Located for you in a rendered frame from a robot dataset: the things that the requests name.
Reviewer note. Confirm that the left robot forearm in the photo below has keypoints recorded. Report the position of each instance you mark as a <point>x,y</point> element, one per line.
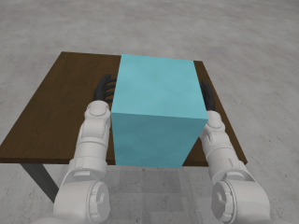
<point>89,161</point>

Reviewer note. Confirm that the right robot hand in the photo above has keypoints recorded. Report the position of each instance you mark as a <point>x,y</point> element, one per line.
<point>208,96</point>

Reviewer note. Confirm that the table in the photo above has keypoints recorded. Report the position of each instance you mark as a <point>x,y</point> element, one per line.
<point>46,132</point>

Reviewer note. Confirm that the carton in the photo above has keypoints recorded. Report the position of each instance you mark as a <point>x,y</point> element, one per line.
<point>158,111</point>

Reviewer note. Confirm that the right robot forearm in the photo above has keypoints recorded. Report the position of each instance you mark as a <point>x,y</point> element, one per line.
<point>220,154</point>

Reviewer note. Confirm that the left robot hand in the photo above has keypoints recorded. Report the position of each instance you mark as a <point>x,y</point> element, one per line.
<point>100,93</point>

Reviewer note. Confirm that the robot right upper arm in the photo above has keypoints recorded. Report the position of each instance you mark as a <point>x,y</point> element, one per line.
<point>241,202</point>

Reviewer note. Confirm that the robot left upper arm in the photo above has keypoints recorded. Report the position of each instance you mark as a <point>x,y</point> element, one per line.
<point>83,202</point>

